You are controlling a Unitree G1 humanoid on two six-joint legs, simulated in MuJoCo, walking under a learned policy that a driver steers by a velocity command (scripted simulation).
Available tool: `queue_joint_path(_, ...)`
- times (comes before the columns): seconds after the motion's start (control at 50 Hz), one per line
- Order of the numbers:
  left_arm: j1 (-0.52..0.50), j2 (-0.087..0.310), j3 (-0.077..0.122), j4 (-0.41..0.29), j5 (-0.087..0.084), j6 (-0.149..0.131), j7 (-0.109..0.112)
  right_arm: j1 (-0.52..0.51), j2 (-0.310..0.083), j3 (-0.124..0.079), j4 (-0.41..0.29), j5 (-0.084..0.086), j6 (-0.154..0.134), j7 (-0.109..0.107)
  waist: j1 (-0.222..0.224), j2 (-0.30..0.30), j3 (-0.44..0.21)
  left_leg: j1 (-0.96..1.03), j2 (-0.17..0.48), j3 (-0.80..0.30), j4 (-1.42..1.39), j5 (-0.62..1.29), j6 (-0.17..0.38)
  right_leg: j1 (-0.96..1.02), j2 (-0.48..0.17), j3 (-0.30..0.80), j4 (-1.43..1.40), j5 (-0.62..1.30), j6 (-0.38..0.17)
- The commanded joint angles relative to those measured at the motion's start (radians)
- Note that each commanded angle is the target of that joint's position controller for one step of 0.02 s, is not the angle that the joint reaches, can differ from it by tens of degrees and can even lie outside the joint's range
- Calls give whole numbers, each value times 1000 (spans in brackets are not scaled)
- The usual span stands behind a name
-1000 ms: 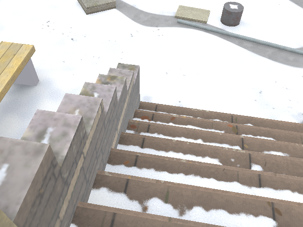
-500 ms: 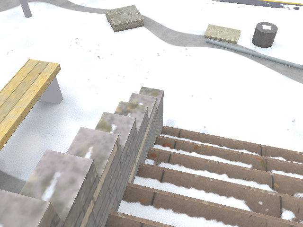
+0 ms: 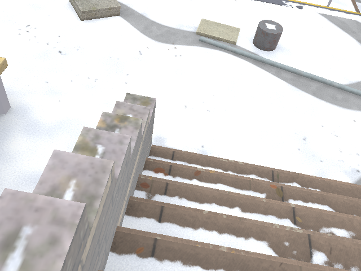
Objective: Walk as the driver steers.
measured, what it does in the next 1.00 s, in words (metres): goes down, turning right: right foot, then left foot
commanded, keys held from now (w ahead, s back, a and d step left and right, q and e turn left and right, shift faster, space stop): e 0.52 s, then w+e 0.28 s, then w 0.20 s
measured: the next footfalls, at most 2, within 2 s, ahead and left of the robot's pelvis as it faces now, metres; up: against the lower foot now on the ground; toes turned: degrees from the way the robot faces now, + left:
right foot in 0.40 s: +0.04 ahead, -0.16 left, +0.00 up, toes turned -13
left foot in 0.94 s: +0.14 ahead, +0.07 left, +0.00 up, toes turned -30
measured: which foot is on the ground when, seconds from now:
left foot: down 0.00-0.40, up 0.42-0.92, down 0.94-1.00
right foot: up 0.00-0.38, down 0.40-0.96, up 0.98-1.00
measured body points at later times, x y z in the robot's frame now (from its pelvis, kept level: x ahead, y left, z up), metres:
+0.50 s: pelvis -0.01 -0.04 +0.00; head -0.02 -0.09 +0.44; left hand +0.17 +0.19 -0.08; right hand +0.05 -0.36 -0.12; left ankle +0.08 +0.10 -0.62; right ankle +0.00 -0.15 -0.72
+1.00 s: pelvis +0.11 -0.04 -0.02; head +0.08 -0.02 +0.43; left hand +0.34 +0.13 -0.12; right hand +0.07 -0.34 -0.11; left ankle +0.10 +0.09 -0.72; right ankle +0.00 -0.15 -0.70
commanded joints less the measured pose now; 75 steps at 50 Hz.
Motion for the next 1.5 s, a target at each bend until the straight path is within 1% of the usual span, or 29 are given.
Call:
queue_joint_path(0.02, -35, 79, 16, -151, 6, -8, 5, 9, -174, -14, -119, -11, 7, -70, 5, 276, 16, -11, 261, -199, -307, 169, 72, -127, 7, 24, -3, 176, 22)
queue_joint_path(0.08, -109, 20, -18, -242, 25, -7, -15, 71, -176, 5, -150, -9, 30, -106, -11, 236, -15, 46, 282, -169, -240, 273, 135, -180, 23, -7, -18, 225, 92)
queue_joint_path(0.22, -281, 10, -55, -399, 41, -20, -53, 60, -256, -43, -219, 14, 37, -117, -39, 230, -34, 201, 296, -160, -289, 39, 171, -106, -112, -71, -529, 300, 87)
queue_joint_path(0.3, -276, 61, -39, -388, -7, -41, -95, -38, -333, -98, -261, 19, 43, -91, -36, 280, -65, 68, 298, -92, -354, -50, 175, 351, -129, -176, -951, 163, 4)
queue_joint_path(0.38, -39, 115, 8, -264, -30, -29, -110, -40, -257, -99, -259, 66, 60, -84, 23, 219, -75, 1, 272, -32, -183, -242, 96, 699, -86, -196, -1336, 16, -106)
queue_joint_path(0.4, 71, 152, 32, -223, -31, -33, -113, -31, -204, -88, -255, 73, 60, -72, 63, 45, -47, -164, 203, 59, 113, -297, 16, 850, -117, -68, -1500, 32, -161)
queue_joint_path(0.42, 159, 345, 83, -229, -3, -50, -123, -168, -156, -77, -371, 45, 38, -65, 87, -289, 56, -793, -7, 53, 505, -505, -81, 1027, -414, 651, -1635, 153, -355)
queue_joint_path(0.44, 271, 338, 79, -222, 62, -98, -137, -374, -206, -98, -394, 46, -12, -57, 193, -108, 1, -938, -55, -246, 728, -503, -96, 1013, -506, 815, -1725, 155, -451)
queue_joint_path(0.5, 45, 242, 37, -240, 35, -89, -100, -294, -235, -120, -360, -1, -11, -75, 23, -107, 2, -914, -40, -202, 886, -187, -116, 789, -388, 494, -1683, -119, -268)
queue_joint_path(0.58, -64, 216, -25, -263, 38, -80, -93, -104, -169, -108, -323, 20, 43, -47, -95, -65, -57, -603, -93, -86, 1269, 86, -137, 320, -224, 306, -1666, -124, -181)
queue_joint_path(0.64, 22, 173, -43, -222, 8, -79, -85, -105, -129, -83, -359, 25, 41, -28, -73, -33, -58, -581, -70, -57, 1281, 151, -157, 347, -194, 294, -1637, -146, -198)
queue_joint_path(0.76, 208, 192, 12, -154, -20, -95, -39, -359, -141, -67, -479, 13, -39, -2, 63, -41, -54, -583, -16, -117, 494, 275, -160, 642, -218, 407, -1600, -151, -264)
queue_joint_path(0.82, 33, 249, 34, -196, 27, -111, -54, -123, -189, -99, -371, 25, -84, 26, -50, -170, -141, -174, -48, -75, 590, 303, -110, 437, -228, 382, -1569, 35, -309)
queue_joint_path(0.92, 3, 139, 2, -232, -10, -87, -72, -17, -169, -98, -332, 71, -68, 32, -85, -178, -30, 122, -50, 7, 71, -171, -69, 416, -152, 398, -1418, 275, -306)
queue_joint_path(0.94, 44, 98, -8, -208, -35, -78, -62, 63, -137, -93, -299, 69, -74, 32, -98, -138, -13, 190, -6, -87, -246, -206, -18, 425, -122, 382, -1270, 267, -262)
queue_joint_path(0.96, 71, -3, -39, -192, -24, -79, -71, 144, -132, -86, -251, 52, -90, 36, -77, 78, -45, 374, 102, -234, -233, -65, 15, 239, -61, 280, -965, 160, -193)
queue_joint_path(0.98, 184, -81, -65, -191, -5, -97, -83, 207, -178, -81, -234, 52, -99, 42, 20, 406, -59, 537, 232, -444, -60, 584, 36, -71, 69, 196, -695, -221, -146)
queue_joint_path(1.0, 118, 17, -29, -232, -50, -130, -69, 340, -265, -130, -157, 74, -121, 68, -24, 542, -1, 572, 352, -833, -253, 487, 137, -323, 71, 188, -656, -256, -134)
queue_joint_path(1.02, -48, 131, 5, -251, -53, -139, -57, 335, -234, -124, -140, 75, -133, 72, -57, 341, 99, 568, 357, -783, -284, 333, 167, -469, 14, 188, -589, -171, -131)
queue_joint_path(1.06, -93, 121, 1, -231, -40, -124, -70, 232, -147, -93, -149, 66, -127, 60, -36, 172, 124, 420, 258, -569, -231, 224, 132, -407, -72, 144, -594, 49, -105)
queue_joint_path(1.14, -53, 52, -3, -194, 14, -114, -97, 138, -180, -82, -104, 45, -105, -3, 38, 194, 54, 140, 163, -359, -283, 265, 103, -108, -180, 44, -732, 526, -63)
queue_joint_path(1.2, -158, 100, 13, -205, 19, -129, -119, 271, -135, -67, -44, 65, -115, -24, -18, 145, 30, 288, 134, -251, -216, 205, 84, -181, -200, 45, -965, 718, -84)
queue_joint_path(1.26, -324, 35, -11, -243, 53, -180, -158, 316, -131, -57, -18, 77, -108, -52, -83, 129, 71, 26, 52, -107, -189, 85, 39, 195, -135, -90, -1333, 1092, -91)
queue_joint_path(1.36, -410, -6, -16, -262, 2, -155, -194, 341, -122, -58, -6, 76, -55, -47, -162, 181, 102, 184, 60, -121, -5, 101, 89, 255, -113, -99, -1510, 855, -76)
queue_joint_path(1.4, -352, 9, -11, -223, -7, -156, -172, 351, -127, -67, 8, 70, -35, -59, -155, 197, 68, 365, 81, -151, 159, 199, 87, 258, -170, -41, -1650, 844, -73)
queue_joint_path(1.44, -81, 93, 25, -125, -17, -156, -146, 284, -193, -89, 20, 53, -31, -44, -6, 184, -19, 300, 116, -188, 489, 377, 79, 548, -202, -44, -1686, 771, -128)
queue_joint_path(1.46, 151, 149, 52, -45, 16, -163, -130, 270, -171, -87, 39, 68, -54, -22, 126, 107, -119, 161, 20, -133, 799, 343, 34, 867, -197, -94, -1705, 892, -155)
queue_joint_path(1.48, 356, 171, 38, 62, 38, -174, -130, 279, -104, -85, 37, 68, -74, -10, 155, -130, -182, -246, -142, -138, 1318, -614, -26, 1240, -310, 3, -1473, 1283, -208)
queue_joint_path(1.5, 327, 170, 23, 59, 28, -181, -151, 496, -58, -55, 40, 101, -95, 18, 63, -289, -356, -472, -114, -363, 1384, -675, -20, 1473, -434, 112, -1135, 1382, -307)
Keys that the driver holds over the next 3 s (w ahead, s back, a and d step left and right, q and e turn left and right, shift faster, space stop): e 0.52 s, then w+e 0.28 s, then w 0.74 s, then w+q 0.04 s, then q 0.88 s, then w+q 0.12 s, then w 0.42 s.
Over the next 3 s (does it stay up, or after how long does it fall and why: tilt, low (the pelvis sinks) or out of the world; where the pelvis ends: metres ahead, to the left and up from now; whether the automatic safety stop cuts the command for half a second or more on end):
stays up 0.57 -0.43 -0.27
